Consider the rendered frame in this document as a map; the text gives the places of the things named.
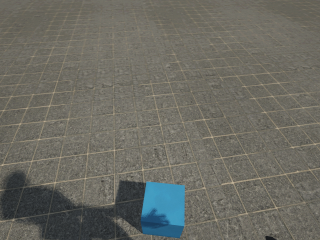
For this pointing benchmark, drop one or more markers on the carton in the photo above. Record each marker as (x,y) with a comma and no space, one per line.
(163,211)

